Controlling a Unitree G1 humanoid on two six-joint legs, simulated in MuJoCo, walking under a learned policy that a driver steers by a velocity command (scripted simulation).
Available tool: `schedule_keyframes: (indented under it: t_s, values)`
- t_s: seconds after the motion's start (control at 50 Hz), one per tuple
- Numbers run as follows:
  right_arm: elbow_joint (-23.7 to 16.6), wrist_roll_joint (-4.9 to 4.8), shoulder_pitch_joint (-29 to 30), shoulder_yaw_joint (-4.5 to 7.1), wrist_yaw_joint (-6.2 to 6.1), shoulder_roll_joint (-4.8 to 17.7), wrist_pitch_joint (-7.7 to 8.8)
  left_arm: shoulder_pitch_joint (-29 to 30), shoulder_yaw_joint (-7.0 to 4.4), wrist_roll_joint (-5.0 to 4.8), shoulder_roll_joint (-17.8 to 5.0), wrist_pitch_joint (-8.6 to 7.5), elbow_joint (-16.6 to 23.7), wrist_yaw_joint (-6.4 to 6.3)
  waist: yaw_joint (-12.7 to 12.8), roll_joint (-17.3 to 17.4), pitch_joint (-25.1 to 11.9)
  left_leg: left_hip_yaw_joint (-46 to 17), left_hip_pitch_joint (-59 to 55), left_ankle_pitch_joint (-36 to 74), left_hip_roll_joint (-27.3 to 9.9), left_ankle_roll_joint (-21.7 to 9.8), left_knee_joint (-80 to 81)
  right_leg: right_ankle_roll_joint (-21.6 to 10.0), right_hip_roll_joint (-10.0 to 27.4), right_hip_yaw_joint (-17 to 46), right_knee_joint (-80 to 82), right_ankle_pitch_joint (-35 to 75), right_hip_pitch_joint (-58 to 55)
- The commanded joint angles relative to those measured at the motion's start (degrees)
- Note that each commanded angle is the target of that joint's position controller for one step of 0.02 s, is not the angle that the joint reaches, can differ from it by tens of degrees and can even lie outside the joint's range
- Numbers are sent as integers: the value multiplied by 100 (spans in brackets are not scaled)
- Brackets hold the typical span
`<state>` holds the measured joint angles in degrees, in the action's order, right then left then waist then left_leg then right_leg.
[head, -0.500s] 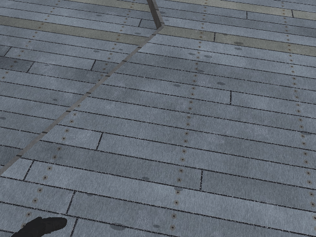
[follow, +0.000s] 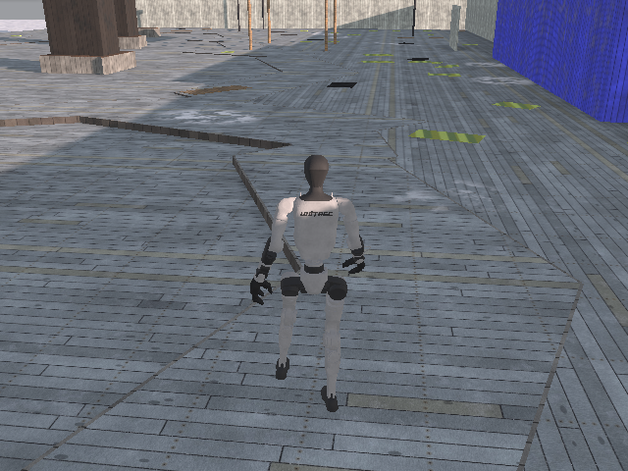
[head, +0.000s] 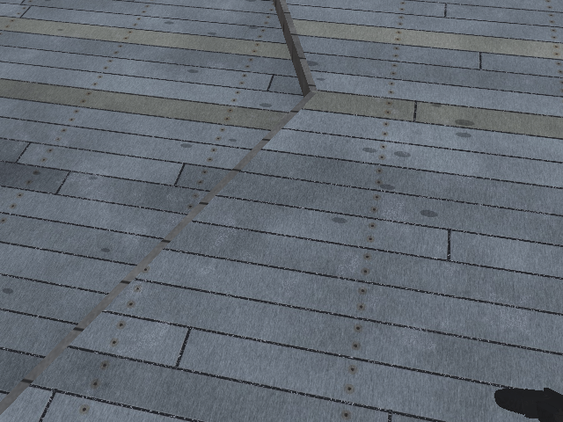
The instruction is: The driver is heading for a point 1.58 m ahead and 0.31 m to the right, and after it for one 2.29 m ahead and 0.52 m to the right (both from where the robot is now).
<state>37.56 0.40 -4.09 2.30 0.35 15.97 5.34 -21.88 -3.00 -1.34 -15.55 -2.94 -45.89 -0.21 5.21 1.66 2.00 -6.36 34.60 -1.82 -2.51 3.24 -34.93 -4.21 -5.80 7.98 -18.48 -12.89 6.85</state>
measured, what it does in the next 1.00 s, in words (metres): walks ahead, turning right: left foot, then right foot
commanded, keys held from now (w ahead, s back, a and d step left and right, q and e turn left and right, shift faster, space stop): w+e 0.72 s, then w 0.02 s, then w+q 0.26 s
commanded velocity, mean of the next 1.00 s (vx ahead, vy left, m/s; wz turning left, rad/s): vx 0.50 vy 0.00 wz -0.43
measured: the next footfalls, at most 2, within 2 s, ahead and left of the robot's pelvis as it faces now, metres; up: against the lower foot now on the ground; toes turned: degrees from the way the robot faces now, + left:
left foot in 0.14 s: +0.25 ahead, +0.14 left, +0.00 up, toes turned -10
right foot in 0.64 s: +0.46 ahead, -0.20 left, +0.00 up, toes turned -26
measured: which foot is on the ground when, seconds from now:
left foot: up 0.00-0.12, down 0.14-0.64, up 0.66-1.00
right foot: down 0.00-0.14, up 0.16-0.62, down 0.64-1.00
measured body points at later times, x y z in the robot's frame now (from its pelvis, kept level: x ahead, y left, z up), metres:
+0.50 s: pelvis +0.27 +0.01 -0.01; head +0.30 +0.00 +0.44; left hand +0.54 +0.19 -0.09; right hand +0.20 -0.28 -0.13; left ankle +0.21 +0.15 -0.75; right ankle +0.38 -0.18 -0.70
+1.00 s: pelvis +0.52 -0.14 +0.00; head +0.54 -0.16 +0.45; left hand +0.71 +0.08 -0.11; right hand +0.55 -0.45 -0.11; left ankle +0.77 -0.07 -0.69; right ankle +0.42 -0.18 -0.75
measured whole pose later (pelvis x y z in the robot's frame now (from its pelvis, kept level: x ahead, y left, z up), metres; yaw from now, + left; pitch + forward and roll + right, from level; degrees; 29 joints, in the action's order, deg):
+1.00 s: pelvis +0.52 -0.14 +0.00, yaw -26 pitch +1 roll -1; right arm 43.2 -0.9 -8.2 2.1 1.4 17.0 4.2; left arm -17.3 -2.4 0.4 -15.8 -4.2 -42.1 0.7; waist 2.9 2.7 1.7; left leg -2.0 39.8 5.7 -6.6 1.5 -40.2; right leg -4.7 -5.6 -0.4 -13.5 -12.9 1.4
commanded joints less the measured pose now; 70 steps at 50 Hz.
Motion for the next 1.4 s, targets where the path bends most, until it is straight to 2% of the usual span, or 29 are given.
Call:
schedule_keyframes:
  t_s: [0.02, 0.08, 0.12, 0.14, 0.16, 0.18, 0.22, 0.28, 0.38, 0.54, 0.58, 0.62, 0.64, 0.66, 0.68, 0.7, 0.76, 0.86, 0.96, 1.06, 1.12, 1.16, 1.18, 1.2, 1.22, 1.24, 1.26, 1.3, 1.4]
  values:
    - [-510, -70, 625, 107, 50, 413, 139, -87, -275, -50, -1021, -2, 311, -83, -58, -644, -152, 196, -798, 444, 362, 20, 528, -731, 1248, 1179, 326, 1030, 418]
    - [-499, -105, 522, 199, 68, 612, 203, -63, -305, -41, -1038, 63, 325, -111, -240, -812, -173, 107, -1202, -34, 361, -164, 866, -592, 1381, 1620, -97, 975, 101]
    - [-295, -58, -334, 336, 6, 849, 238, 103, -249, -6, -838, 73, 416, -93, -725, -791, -612, 130, -2583, -100, 163, -489, 1167, -336, 1051, 1446, -963, 1375, 367]
    - [-214, 26, -1215, 428, -53, 1160, 237, 172, -135, 86, -529, 46, 548, -67, -1126, -295, -1382, -682, -3998, -426, -753, -873, 1000, -139, 732, 1013, -2442, 756, 1031]
    - [-17, 56, -1705, 531, -40, 1548, 134, -581, -13, -43, -151, -9, 697, -71, -864, 1453, -2119, -3029, -5705, -1507, -1996, -1750, 1340, 206, -27, 207, -4170, -1787, 2896]
    - [-13, -52, -1675, 444, -1, 1101, 94, -591, -92, -103, -672, -15, 613, -87, -910, 1256, -1776, -3724, -5474, -2604, -2158, -1760, 1647, 276, 440, 226, -5026, -2055, 3661]
    - [-50, -20, -1161, 303, -11, 659, 57, 242, -200, -35, -956, 36, 698, -86, -930, 304, -584, -2163, -4155, -1764, -1639, -1405, 1860, 379, 814, 18, -5260, -1112, 3723]
    - [87, 40, -823, 238, -3, 445, 71, 447, -207, -30, -685, 102, 835, 0, -643, 519, -126, -925, -3074, -601, -1180, -1310, 2291, 435, 1161, -124, -4799, -573, 3292]
    - [337, -12, -839, 355, -14, 764, 125, 928, -111, 17, -411, 157, 1115, 91, -628, 269, -20, 92, -2935, 383, -1223, -1476, 2647, 564, 1307, -273, -3794, 288, 3450]
    - [690, -169, -1252, 448, -57, 1174, -48, 2110, -65, -4, -427, 89, 1560, 346, -931, 142, 221, 1226, -3609, 1122, -1290, -1093, 2397, 191, 1030, -869, -1883, 1090, 2988]
    - [711, -214, -1263, 497, -85, 1343, -124, 1979, -152, 30, -596, 120, 1623, 367, -735, 284, 23, 1453, -3866, 2753, -1318, -969, 1763, -35, 723, -1166, -1760, 495, 2500]
    - [682, -245, -1201, 497, -135, 1389, -207, 740, -400, 31, -1002, 172, 1350, 315, 17, 255, -692, 1776, -3504, 3941, -1112, -740, -35, -384, 245, -1411, -1394, 515, 697]
    - [608, -125, -1301, 399, -164, 1177, -190, -292, -594, 4, -1409, 233, 1094, 207, 455, -176, -1231, 1792, -2201, 2578, -899, -504, -1694, -671, 588, -632, -1332, 630, -1102]
    - [248, 122, -1871, 113, -75, 331, -65, -101, -668, -58, -2099, 197, 1141, 159, -292, -1817, -1722, 1442, 406, -2895, 243, -149, -3782, -1726, 2146, 2681, -834, -332, -2921]
    - [226, -50, -1364, 159, 6, 787, 134, -312, -528, -26, -1634, 108, 1333, 181, 171, -1179, -2509, 121, 970, -3260, 343, -216, -4444, -1950, 2498, 4037, -8, -1219, -3189]
    - [49, -267, -798, 236, 50, 1060, 229, -135, -425, 31, -1322, 26, 1241, 202, 236, -875, -1636, 90, 1407, -2681, 86, -320, -4364, -1639, 2327, 3218, 136, -877, -2641]
    - [214, -50, -918, 225, -9, 976, 220, 834, -236, 142, -799, -34, 1342, 158, -481, -377, -677, 157, 411, -1651, -505, -298, -3136, -1233, 1771, 1533, 276, 1061, -486]
    - [308, -46, -830, 122, -4, 599, -72, 763, -215, 166, -884, -176, 1017, 96, -539, -429, -302, 377, 202, -675, -613, -23, -2192, -1187, 1630, 395, 800, 2128, 401]
    - [183, -140, -73, 42, 106, 434, -29, 545, -192, 176, -939, -220, 708, 53, -179, -437, 60, 514, 45, 1119, -399, -173, -514, -771, 1450, -428, 1091, 1472, 279]
    - [-101, -183, 455, 31, 275, 439, -15, 215, -244, 132, -1019, -145, 337, 50, 25, -333, 316, 459, 577, 703, -176, -455, 188, -674, 1894, -649, 871, 1782, -927]
    - [-205, -136, 292, 70, 368, 514, -20, 305, -288, 103, -1127, -26, 288, -20, -176, -496, 83, 769, 290, -196, 106, -717, 302, -473, 1991, -858, 165, 3664, -1451]
    - [-34, -105, -681, 267, 329, 860, -64, 467, -302, 110, -1225, 77, 352, -110, -750, -616, -635, 1150, -1132, -474, 575, -977, 366, -235, 1779, -1170, -1306, 5584, -1343]
    - [121, -123, -1540, 425, 261, 1201, -90, 452, -253, 142, -1144, 82, 424, -174, -1168, -414, -1155, 650, -2675, -103, 370, -1243, 421, -3, 1597, -1335, -2646, 4975, -407]
    - [125, -101, -2112, 595, 197, 1861, -104, -131, -56, 249, -606, -57, 695, -116, -999, 844, -1999, -2118, -5098, -533, -1133, -2318, 472, 444, 703, -1379, -5009, 1811, 2070]
    - [137, -190, -2220, 486, 194, 1481, -105, 19, 15, 265, -564, -247, 636, -15, -1098, 1037, -2593, -4102, -5922, -1094, -1649, -2736, 1436, 521, 48, -403, -5948, -1900, 3237]
    - [126, -163, -2067, 387, 162, 1179, -122, 509, -82, 19, -946, -397, 786, 96, -1229, 676, -1924, -3382, -5556, -1555, -1493, -2387, 1606, 404, 468, -21, -6143, -1630, 3825]
    - [53, -145, -1746, 363, 134, 1071, -132, 903, -50, -45, -932, -481, 919, 121, -1140, 216, -1270, -2685, -4733, -1424, -1277, -2175, 1683, 329, 733, -135, -5768, -1186, 3880]
    - [-97, -76, -1169, 270, 102, 834, -153, 1055, -107, 175, -942, -469, 950, 61, -710, -128, -502, -1823, -3201, -323, -886, -1989, 1949, 398, 1071, -249, -4751, -700, 3324]
    - [-138, -95, -1003, 335, -27, 1030, -155, 1053, -25, 250, -622, -255, 999, -7, -478, 155, -251, -985, -1894, 751, -458, -1989, 2239, 849, 1018, -518, -3362, 101, 2713]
